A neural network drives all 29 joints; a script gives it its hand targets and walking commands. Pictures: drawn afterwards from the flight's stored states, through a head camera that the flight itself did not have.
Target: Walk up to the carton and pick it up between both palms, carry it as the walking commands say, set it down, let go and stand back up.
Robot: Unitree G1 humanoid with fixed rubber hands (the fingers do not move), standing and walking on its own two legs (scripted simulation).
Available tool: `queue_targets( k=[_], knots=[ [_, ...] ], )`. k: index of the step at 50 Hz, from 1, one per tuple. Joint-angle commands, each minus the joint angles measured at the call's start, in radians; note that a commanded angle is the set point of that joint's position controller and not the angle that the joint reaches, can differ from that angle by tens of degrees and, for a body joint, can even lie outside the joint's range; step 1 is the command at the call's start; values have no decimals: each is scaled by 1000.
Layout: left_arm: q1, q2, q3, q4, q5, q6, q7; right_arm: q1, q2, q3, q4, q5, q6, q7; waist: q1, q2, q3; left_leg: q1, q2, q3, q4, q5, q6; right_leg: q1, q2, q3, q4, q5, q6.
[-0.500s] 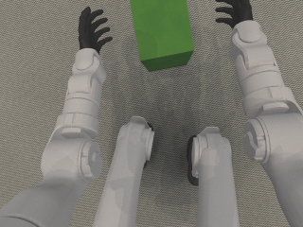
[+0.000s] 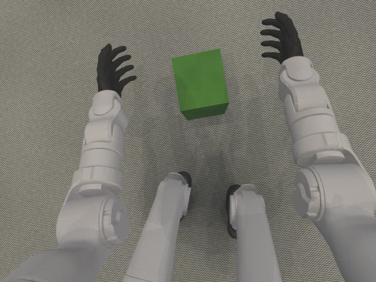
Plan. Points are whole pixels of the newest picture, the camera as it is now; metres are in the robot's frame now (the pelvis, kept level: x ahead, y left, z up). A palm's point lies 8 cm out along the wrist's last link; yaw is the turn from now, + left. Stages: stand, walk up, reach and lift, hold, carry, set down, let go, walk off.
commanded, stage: set down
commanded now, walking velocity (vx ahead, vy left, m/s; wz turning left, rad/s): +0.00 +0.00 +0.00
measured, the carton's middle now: (201, 89) +0.55 +0.07 -0.48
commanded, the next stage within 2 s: let go in 0.26 s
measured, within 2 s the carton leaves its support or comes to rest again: neither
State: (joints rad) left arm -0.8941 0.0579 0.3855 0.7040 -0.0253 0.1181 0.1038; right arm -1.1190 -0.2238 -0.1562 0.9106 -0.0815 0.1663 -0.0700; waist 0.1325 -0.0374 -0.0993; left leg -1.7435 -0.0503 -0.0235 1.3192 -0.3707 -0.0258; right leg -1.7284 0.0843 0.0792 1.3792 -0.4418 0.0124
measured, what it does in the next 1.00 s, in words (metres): rises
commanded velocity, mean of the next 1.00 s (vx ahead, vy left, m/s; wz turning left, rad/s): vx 0.00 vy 0.00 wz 0.00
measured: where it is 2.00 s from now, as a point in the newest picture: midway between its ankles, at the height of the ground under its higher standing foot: (206, 213)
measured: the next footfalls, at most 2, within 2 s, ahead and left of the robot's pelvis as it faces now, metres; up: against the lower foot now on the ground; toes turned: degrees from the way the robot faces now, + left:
none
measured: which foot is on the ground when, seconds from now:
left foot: down 0.00-1.00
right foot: down 0.00-1.00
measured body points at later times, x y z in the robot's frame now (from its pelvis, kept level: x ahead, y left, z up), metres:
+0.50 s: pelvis +0.04 +0.00 +0.09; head +0.31 +0.01 +0.45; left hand +0.42 +0.22 -0.04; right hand +0.50 -0.12 -0.04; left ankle +0.09 +0.12 -0.56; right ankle +0.07 -0.11 -0.56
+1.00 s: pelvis +0.10 +0.01 +0.17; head +0.19 +0.01 +0.61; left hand +0.29 +0.24 +0.09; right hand +0.34 -0.20 +0.07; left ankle +0.09 +0.12 -0.56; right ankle +0.07 -0.11 -0.56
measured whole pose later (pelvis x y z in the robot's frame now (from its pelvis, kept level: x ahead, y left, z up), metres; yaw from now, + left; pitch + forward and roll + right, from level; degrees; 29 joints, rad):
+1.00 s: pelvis +0.10 +0.01 +0.17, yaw +0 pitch +13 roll +0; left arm 0.14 0.18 0.04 0.45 -0.02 0.00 -0.07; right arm 0.01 -0.15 -0.10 0.56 -0.04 0.00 -0.03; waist 0.07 0.02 -0.02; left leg -0.50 -0.05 -0.06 0.54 -0.25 0.01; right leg -0.46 0.03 0.08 0.54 -0.30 0.00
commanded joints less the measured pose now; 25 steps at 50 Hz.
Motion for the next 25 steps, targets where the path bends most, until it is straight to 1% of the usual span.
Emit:
queue_targets(
  k=[1,8,13,17,19,21,24,25],
  knots=[
    [-144,79,13,-110,17,-27,-7,-233,-44,-8,-112,-14,-25,4,40,-97,-927,603,-39,125,-158,322,-51,573,27,-72,-219,207,24],
    [-80,46,27,-119,53,-53,-22,-162,-30,-25,-123,-39,-48,20,31,-85,-899,729,-37,109,-296,403,-49,674,22,-54,-353,296,26],
    [-59,22,40,-52,96,-84,-34,-117,-7,-50,-59,-66,-80,38,31,-85,-790,731,-29,91,-357,427,-51,645,13,-56,-417,314,18],
    [-12,21,41,-50,123,-98,-46,-58,1,-64,-70,-83,-93,30,27,-87,-834,776,-28,80,-375,502,-54,701,13,-50,-444,398,17],
    [44,26,26,-73,137,-100,-58,0,23,-70,-102,-99,-92,18,27,-81,-891,817,-28,80,-377,544,-52,757,15,-45,-449,461,19],
    [122,41,6,-118,146,-99,-75,75,51,-68,-164,-112,-89,1,27,-76,-960,874,-30,81,-385,582,-50,835,15,-40,-456,532,23],
    [318,75,-49,-231,149,-92,-109,277,104,-44,-307,-128,-79,-33,24,-59,-1056,1021,-29,79,-414,649,-53,992,14,-33,-501,634,30],
    [373,90,-76,-273,143,-87,-123,335,117,-37,-362,-127,-77,-47,19,-48,-1049,1076,-27,73,-433,656,-53,1023,14,-33,-526,637,33]
  ],
)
